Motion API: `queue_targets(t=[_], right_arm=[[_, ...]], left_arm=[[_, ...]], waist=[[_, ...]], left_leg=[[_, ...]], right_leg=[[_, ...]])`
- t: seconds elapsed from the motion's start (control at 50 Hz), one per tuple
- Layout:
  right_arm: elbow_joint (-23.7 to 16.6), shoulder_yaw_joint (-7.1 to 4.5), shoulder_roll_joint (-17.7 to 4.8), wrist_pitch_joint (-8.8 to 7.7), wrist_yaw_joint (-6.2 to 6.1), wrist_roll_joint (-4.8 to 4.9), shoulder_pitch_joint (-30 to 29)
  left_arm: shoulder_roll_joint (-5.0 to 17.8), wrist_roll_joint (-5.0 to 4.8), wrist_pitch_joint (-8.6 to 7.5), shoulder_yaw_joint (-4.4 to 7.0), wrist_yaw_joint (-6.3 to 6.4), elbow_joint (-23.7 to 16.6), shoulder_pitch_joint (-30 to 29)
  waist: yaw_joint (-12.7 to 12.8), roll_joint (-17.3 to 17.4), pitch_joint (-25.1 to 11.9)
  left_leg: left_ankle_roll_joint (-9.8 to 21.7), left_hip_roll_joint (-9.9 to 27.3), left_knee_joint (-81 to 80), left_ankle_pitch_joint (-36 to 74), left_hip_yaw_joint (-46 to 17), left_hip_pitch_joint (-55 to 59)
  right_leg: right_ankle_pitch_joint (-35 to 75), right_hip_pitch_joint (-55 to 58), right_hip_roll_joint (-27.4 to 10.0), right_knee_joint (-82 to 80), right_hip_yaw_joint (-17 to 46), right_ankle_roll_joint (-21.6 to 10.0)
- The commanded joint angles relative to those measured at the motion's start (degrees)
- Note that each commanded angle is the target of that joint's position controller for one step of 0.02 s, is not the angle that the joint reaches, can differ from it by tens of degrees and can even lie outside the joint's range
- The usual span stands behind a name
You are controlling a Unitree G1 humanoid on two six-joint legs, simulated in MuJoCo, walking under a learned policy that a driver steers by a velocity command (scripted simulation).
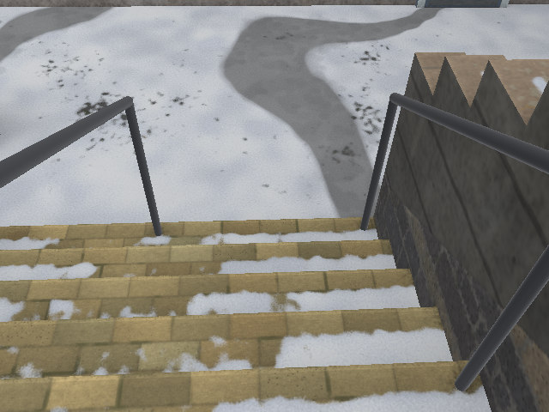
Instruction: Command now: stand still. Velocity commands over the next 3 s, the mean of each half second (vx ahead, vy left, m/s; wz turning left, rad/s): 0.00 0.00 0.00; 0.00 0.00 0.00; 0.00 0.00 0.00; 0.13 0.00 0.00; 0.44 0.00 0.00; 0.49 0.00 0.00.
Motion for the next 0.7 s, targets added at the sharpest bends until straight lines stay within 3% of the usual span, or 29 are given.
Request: queue_targets(t=[0.02, 0.3, 0.7], right_arm=[[-1.3, -0.88, -4.9, -0.73, -0.18, 0.09, 1.8], [2.9, -0.9, -5.1, -0.1, -0.15, 0.32, 2.8], [6.2, -0.88, -5.1, 0.73, -0.74, 0.34, 2.5]], left_arm=[[3.2, -0.01, -0.4, 0.52, 0.16, -0.5, 3.5], [3.6, -0.43, -0.26, 0.53, 0.92, 1.8, 5.7], [3.2, -0.43, -1.04, 0.64, 1.07, 3.2, 7.6]], waist=[[0.0, 1.6, -0.6], [-0.5, 0.6, 1.2], [-0.7, 0.2, 2.7]], left_leg=[[3.5, 3.6, -5.9, 10.8, -4.5, 1.2], [3.6, 2.5, -7.1, 19.2, -3.6, 4.8], [3.4, 1.6, -8.8, 14.2, -3.2, 5.0]], right_leg=[[4.8, 1.6, -2.9, -4.2, 3.6, -1.8], [10.0, 2.3, -3.6, -4.7, 2.6, -0.3], [8.2, 2.0, -3.8, -6.5, 1.8, 0.1]])
Next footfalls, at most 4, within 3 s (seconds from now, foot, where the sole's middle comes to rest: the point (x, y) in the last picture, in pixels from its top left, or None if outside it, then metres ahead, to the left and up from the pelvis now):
2.40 left None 0.35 0.11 -0.96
2.90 right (328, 403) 0.67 -0.15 -1.14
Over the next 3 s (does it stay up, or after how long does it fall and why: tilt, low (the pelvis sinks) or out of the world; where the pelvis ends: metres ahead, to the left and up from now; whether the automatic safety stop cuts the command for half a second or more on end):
stays up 0.58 -0.06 -0.38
